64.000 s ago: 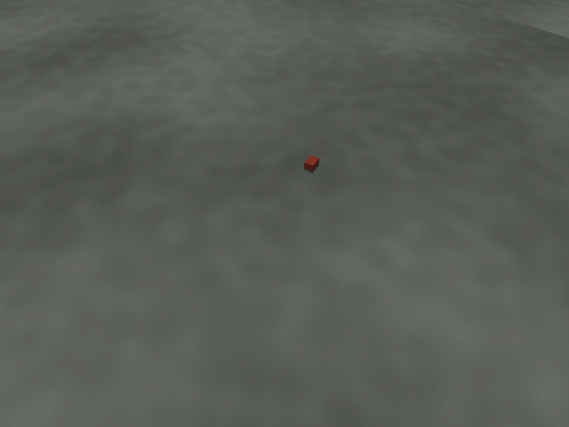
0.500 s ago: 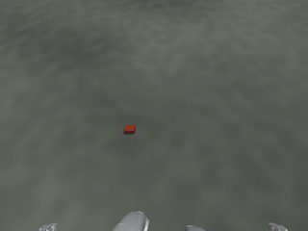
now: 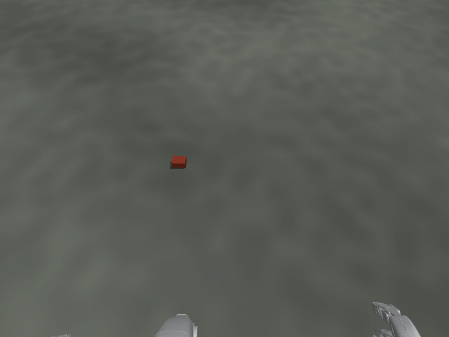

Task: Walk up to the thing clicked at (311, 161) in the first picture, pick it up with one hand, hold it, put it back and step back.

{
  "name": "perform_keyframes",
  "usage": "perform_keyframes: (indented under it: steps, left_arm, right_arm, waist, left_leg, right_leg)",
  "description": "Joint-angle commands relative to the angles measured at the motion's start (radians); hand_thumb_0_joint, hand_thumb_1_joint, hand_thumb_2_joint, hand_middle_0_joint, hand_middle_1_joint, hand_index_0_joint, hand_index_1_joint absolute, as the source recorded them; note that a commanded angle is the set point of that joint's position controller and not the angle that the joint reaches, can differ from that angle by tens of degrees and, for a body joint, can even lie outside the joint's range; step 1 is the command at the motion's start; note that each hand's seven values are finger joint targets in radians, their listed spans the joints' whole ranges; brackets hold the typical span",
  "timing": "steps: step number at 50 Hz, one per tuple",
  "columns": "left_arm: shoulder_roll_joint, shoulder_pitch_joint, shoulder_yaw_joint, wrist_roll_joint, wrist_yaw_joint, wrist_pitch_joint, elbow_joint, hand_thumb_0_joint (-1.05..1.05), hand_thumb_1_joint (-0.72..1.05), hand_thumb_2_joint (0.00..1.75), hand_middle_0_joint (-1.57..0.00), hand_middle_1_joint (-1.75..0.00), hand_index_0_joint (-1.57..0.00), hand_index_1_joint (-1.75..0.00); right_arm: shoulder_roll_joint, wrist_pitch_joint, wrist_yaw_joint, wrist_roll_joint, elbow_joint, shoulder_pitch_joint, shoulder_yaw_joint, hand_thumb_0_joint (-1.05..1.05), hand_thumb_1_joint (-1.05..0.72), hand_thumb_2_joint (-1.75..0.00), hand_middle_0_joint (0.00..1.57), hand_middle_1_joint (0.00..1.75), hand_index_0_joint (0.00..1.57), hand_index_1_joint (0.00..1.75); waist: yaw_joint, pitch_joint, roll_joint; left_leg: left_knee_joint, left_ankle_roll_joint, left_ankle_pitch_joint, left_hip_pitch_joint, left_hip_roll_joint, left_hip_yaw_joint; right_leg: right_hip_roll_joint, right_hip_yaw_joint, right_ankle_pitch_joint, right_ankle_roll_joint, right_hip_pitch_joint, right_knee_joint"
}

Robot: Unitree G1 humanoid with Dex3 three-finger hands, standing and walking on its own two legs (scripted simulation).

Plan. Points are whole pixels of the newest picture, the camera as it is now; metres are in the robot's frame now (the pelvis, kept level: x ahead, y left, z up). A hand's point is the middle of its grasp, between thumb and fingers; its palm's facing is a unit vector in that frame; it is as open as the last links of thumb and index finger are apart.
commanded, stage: step back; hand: left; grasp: from above
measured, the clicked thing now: (179, 161) +1.02 +0.30 -0.73
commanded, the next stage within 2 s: stand in 1.12 s
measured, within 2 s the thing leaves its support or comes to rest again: neither
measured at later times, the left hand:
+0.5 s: hand out of the picture +0.01 +0.29 -0.13, palm faces +0.06 -0.92 -0.39, open 7.4 cm
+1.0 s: hand out of the picture +0.06 +0.28 -0.15, palm faces +0.10 -0.93 -0.35, open 7.4 cm
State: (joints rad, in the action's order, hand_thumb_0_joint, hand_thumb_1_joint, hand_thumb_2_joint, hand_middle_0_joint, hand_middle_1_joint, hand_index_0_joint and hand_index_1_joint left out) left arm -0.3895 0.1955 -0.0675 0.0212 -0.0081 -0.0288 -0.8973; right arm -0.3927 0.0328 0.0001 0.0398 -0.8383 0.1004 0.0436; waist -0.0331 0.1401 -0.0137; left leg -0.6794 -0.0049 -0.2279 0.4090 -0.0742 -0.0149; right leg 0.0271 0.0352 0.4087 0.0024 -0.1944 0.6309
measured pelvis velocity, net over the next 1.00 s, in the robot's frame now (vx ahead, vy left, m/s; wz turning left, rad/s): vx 0.01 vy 0.01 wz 0.07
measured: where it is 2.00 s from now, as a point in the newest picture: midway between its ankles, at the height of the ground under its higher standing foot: outside the picture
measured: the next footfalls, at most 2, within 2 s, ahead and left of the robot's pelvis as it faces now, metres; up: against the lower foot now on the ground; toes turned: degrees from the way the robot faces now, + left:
left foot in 0.28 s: +0.00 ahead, +0.14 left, +0.00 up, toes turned +1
left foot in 0.80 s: +0.07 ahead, +0.14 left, +0.00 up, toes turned +5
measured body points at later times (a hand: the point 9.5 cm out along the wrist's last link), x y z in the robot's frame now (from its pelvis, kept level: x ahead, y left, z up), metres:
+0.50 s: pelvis -0.04 +0.00 +0.01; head -0.03 +0.00 +0.46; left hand +0.01 +0.33 -0.10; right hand +0.01 -0.31 -0.11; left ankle -0.04 +0.13 -0.72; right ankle -0.01 -0.12 -0.71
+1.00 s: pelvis +0.01 +0.01 +0.01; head +0.03 +0.03 +0.46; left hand +0.06 +0.33 -0.12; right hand +0.15 -0.27 -0.11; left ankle +0.03 +0.14 -0.72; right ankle -0.01 -0.12 -0.72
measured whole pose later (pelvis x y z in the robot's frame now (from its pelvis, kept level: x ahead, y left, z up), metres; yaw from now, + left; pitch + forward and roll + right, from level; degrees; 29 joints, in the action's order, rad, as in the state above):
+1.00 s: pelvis +0.01 +0.01 +0.01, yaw +4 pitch -2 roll -1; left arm -0.38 0.13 -0.03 0.00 0.00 0.01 -1.04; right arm -0.33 -0.02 0.00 0.02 -1.04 0.07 0.02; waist -0.03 0.09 0.02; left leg -0.58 -0.01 -0.26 0.29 -0.04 0.00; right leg -0.01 -0.02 0.34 -0.01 -0.19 0.56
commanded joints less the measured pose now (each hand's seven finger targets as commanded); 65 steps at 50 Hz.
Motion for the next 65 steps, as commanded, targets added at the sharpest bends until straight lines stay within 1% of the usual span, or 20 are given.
perform_keyframes:
  steps: [1, 4, 6, 9, 13, 14, 15, 16, 19, 25, 26, 27, 28, 29, 38, 40, 42, 43, 49, 65]
  left_arm:
    - [-0.363, 0.008, -0.096, 0.028, -0.012, 0.051, 0.055, 0.0, 0.9, 0.9, -0.2, -0.3, -0.2, -0.3]
    - [-0.268, -0.123, -0.07, 0.021, -0.017, 0.064, 0.077, 0.0, 0.9, 0.9, -0.2, -0.3, -0.2, -0.3]
    - [-0.273, -0.085, -0.077, 0.025, -0.013, 0.069, 0.066, 0.0, 0.9, 0.9, -0.2, -0.3, -0.2, -0.3]
    - [-0.276, -0.034, -0.079, 0.035, -0.005, 0.067, 0.05, 0.0, 0.9, 0.9, -0.2, -0.3, -0.2, -0.3]
    - [-0.235, -0.049, -0.051, 0.022, 0.008, 0.045, 0.042, 0.0, 0.9, 0.9, -0.2, -0.3, -0.2, -0.3]
    - [-0.194, -0.017, -0.034, 0.019, 0.009, 0.041, 0.034, 0.0, 0.9, 0.9, -0.2, -0.3, -0.2, -0.3]
    - [-0.134, -0.053, -0.017, -0.004, 0.014, 0.042, 0.045, 0.0, 0.9, 0.9, -0.2, -0.3, -0.2, -0.3]
    - [-0.232, -0.108, -0.054, 0.003, 0.004, 0.043, 0.032, 0.0, 0.9, 0.9, -0.2, -0.3, -0.2, -0.3]
    - [-0.199, -0.047, -0.042, -0.008, 0.016, 0.057, 0.01, 0.0, 0.9, 0.9, -0.2, -0.3, -0.2, -0.3]
    - [-0.177, 0.034, -0.054, 0.007, 0.016, 0.066, -0.056, 0.0, 0.9, 0.9, -0.2, -0.3, -0.2, -0.3]
    - [-0.194, 0.063, -0.061, 0.012, 0.007, 0.073, -0.066, 0.0, 0.9, 0.9, -0.2, -0.3, -0.2, -0.3]
    - [-0.264, 0.098, -0.078, 0.027, -0.003, 0.083, -0.064, 0.0, 0.9, 0.9, -0.2, -0.3, -0.2, -0.3]
    - [-0.327, 0.058, -0.086, 0.022, -0.002, 0.085, -0.049, 0.0, 0.9, 0.9, -0.2, -0.3, -0.2, -0.3]
    - [-0.322, -0.001, -0.088, 0.014, 0.001, 0.088, -0.02, 0.0, 0.9, 0.9, -0.2, -0.3, -0.2, -0.3]
    - [-0.235, -0.092, -0.035, -0.009, -0.001, 0.079, -0.009, 0.0, 0.9, 0.9, -0.2, -0.3, -0.2, -0.3]
    - [-0.185, -0.083, -0.014, -0.015, -0.002, 0.067, 0.002, 0.0, 0.9, 0.9, -0.2, -0.3, -0.2, -0.3]
    - [-0.185, -0.056, -0.017, -0.035, -0.007, 0.045, -0.03, 0.0, 0.9, 0.9, -0.2, -0.3, -0.2, -0.3]
    - [-0.182, -0.062, -0.011, -0.026, -0.008, 0.046, -0.039, 0.0, 0.9, 0.9, -0.2, -0.3, -0.2, -0.3]
    - [-0.209, -0.07, -0.012, -0.016, -0.004, 0.067, -0.098, 0.0, 0.9, 0.9, -0.2, -0.3, -0.2, -0.3]
    - [-0.178, -0.147, 0.025, -0.016, -0.002, 0.074, -0.167, 0.0, 0.9, 0.9, -0.2, -0.3, -0.2, -0.3]
  right_arm:
    - [-0.166, 0.003, -0.022, -0.016, 0.07, -0.031, 0.05, 0.0, -0.9, -0.9, 0.2, 0.3, 0.2, 0.3]
    - [-0.197, -0.009, -0.013, -0.031, 0.005, 0.022, 0.059, 0.0, -0.9, -0.9, 0.2, 0.3, 0.2, 0.3]
    - [-0.204, -0.017, -0.008, -0.021, -0.008, 0.04, 0.061, 0.0, -0.9, -0.9, 0.2, 0.3, 0.2, 0.3]
    - [-0.191, -0.031, 0.009, -0.008, -0.011, 0.015, 0.057, 0.0, -0.9, -0.9, 0.2, 0.3, 0.2, 0.3]
    - [-0.175, -0.063, 0.01, -0.006, -0.085, 0.115, 0.071, 0.0, -0.9, -0.9, 0.2, 0.3, 0.2, 0.3]
    - [-0.195, -0.072, 0.003, 0.003, -0.099, 0.157, 0.082, 0.0, -0.9, -0.9, 0.2, 0.3, 0.2, 0.3]
    - [-0.272, -0.08, -0.001, 0.01, -0.089, 0.155, 0.088, 0.0, -0.9, -0.9, 0.2, 0.3, 0.2, 0.3]
    - [-0.332, -0.082, 0.002, 0.001, -0.078, 0.148, 0.099, 0.0, -0.9, -0.9, 0.2, 0.3, 0.2, 0.3]
    - [-0.247, -0.095, -0.003, 0.003, -0.067, 0.08, 0.072, 0.0, -0.9, -0.9, 0.2, 0.3, 0.2, 0.3]
    - [-0.217, -0.057, 0.005, -0.009, -0.06, 0.046, 0.062, 0.0, -0.9, -0.9, 0.2, 0.3, 0.2, 0.3]
    - [-0.165, -0.052, 0.001, -0.013, -0.061, 0.075, 0.045, 0.0, -0.9, -0.9, 0.2, 0.3, 0.2, 0.3]
    - [-0.106, -0.055, -0.001, -0.023, -0.039, 0.072, 0.027, 0.0, -0.9, -0.9, 0.2, 0.3, 0.2, 0.3]
    - [-0.149, -0.051, -0.015, -0.014, -0.041, 0.043, 0.04, 0.0, -0.9, -0.9, 0.2, 0.3, 0.2, 0.3]
    - [-0.195, -0.053, -0.019, -0.013, -0.059, 0.081, 0.055, 0.0, -0.9, -0.9, 0.2, 0.3, 0.2, 0.3]
    - [-0.125, -0.069, -0.005, -0.015, -0.126, 0.118, 0.041, 0.0, -0.9, -0.9, 0.2, 0.3, 0.2, 0.3]
    - [-0.17, -0.076, -0.016, -0.006, -0.138, 0.126, 0.055, 0.0, -0.9, -0.9, 0.2, 0.3, 0.2, 0.3]
    - [-0.261, -0.076, -0.016, -0.018, -0.108, 0.024, 0.059, 0.0, -0.9, -0.9, 0.2, 0.3, 0.2, 0.3]
    - [-0.25, -0.074, -0.016, -0.015, -0.116, -0.006, 0.058, 0.0, -0.9, -0.9, 0.2, 0.3, 0.2, 0.3]
    - [-0.176, -0.065, -0.016, -0.027, -0.144, -0.074, 0.029, 0.0, -0.9, -0.9, 0.2, 0.3, 0.2, 0.3]
    - [-0.15, -0.063, 0.002, -0.035, -0.218, -0.128, 0.008, 0.0, -0.9, -0.9, 0.2, 0.3, 0.2, 0.3]
  waist:
    - [-0.031, -0.118, 0.215]
    - [0.037, -0.022, 0.069]
    - [0.017, -0.06, 0.151]
    - [-0.024, -0.028, 0.191]
    - [0.027, -0.085, 0.126]
    - [0.042, -0.111, 0.023]
    - [0.06, -0.12, -0.178]
    - [0.075, -0.046, -0.106]
    - [0.021, -0.061, -0.085]
    - [-0.014, -0.089, -0.125]
    - [-0.029, -0.115, -0.039]
    - [-0.051, -0.132, 0.161]
    - [-0.048, -0.084, 0.161]
    - [-0.021, -0.034, 0.089]
    - [0.04, -0.13, 0.159]
    - [0.045, -0.178, 0.035]
    - [0.012, -0.181, -0.122]
    - [0.009, -0.177, -0.101]
    - [0.016, -0.214, -0.062]
    - [0.034, -0.168, 0.03]
  left_leg:
    - [-0.2, 0.009, -0.352, 0.079, 0.084, 0.146]
    - [-0.339, 0.002, -0.202, 0.066, 0.123, 0.189]
    - [-0.337, -0.013, -0.204, 0.031, 0.116, 0.154]
    - [-0.122, -0.019, -0.251, 0.061, 0.088, 0.103]
    - [0.291, 0.015, -0.145, -0.276, 0.12, 0.024]
    - [0.336, 0.035, -0.185, -0.391, 0.053, 0.157]
    - [0.464, 0.138, -0.471, -0.357, -0.178, 0.566]
    - [0.498, 0.242, -0.584, -0.176, -0.261, 0.662]
    - [0.413, 0.198, -0.306, -0.225, -0.17, 0.427]
    - [0.27, 0.114, -0.291, 0.009, -0.069, 0.223]
    - [0.151, 0.085, -0.243, 0.068, -0.033, 0.19]
    - [-0.09, 0.031, -0.255, 0.217, 0.107, 0.127]
    - [-0.221, 0.02, -0.363, 0.205, 0.112, 0.116]
    - [-0.28, 0.016, -0.339, 0.171, 0.075, 0.155]
    - [0.172, 0.01, 0.017, -0.191, 0.073, -0.016]
    - [0.219, 0.044, 0.286, -0.305, -0.013, 0.097]
    - [0.302, 0.187, 0.164, -0.134, -0.209, 0.33]
    - [0.299, 0.191, 0.175, -0.155, -0.21, 0.321]
    - [0.217, 0.051, 0.238, -0.208, -0.064, 0.119]
    - [0.359, 0.02, 0.223, -0.339, -0.056, 0.086]
  right_leg:
    - [-0.413, 0.54, 0.178, 0.245, -0.157, -0.376]
    - [-0.283, 0.3, 0.006, 0.191, -0.181, -0.292]
    - [-0.267, 0.267, 0.097, 0.186, -0.164, -0.293]
    - [-0.269, 0.285, 0.313, 0.177, -0.091, -0.328]
    - [-0.203, 0.144, 0.157, 0.125, -0.167, -0.181]
    - [-0.156, 0.088, 0.118, 0.09, -0.263, -0.041]
    - [-0.032, -0.031, 0.117, 0.019, -0.391, 0.15]
    - [-0.055, 0.022, 0.177, 0.021, -0.333, 0.252]
    - [-0.089, 0.03, 0.081, 0.023, -0.291, 0.205]
    - [0.006, -0.093, -0.082, 0.026, 0.103, -0.156]
    - [-0.03, -0.011, -0.07, 0.028, 0.208, -0.226]
    - [-0.233, 0.345, 0.082, 0.096, 0.268, -0.347]
    - [-0.409, 0.511, 0.228, 0.203, 0.111, -0.422]
    - [-0.445, 0.518, 0.223, 0.25, 0.023, -0.421]
    - [-0.23, 0.044, -0.56, 0.119, -0.045, -0.133]
    - [-0.168, 0.007, -0.478, 0.055, -0.1, -0.036]
    - [-0.054, -0.037, -0.027, 0.016, -0.02, 0.04]
    - [-0.055, -0.033, -0.009, 0.023, -0.014, 0.001]
    - [-0.129, 0.048, -0.36, 0.04, 0.052, -0.16]
    - [-0.158, 0.055, -0.365, 0.007, 0.073, -0.361]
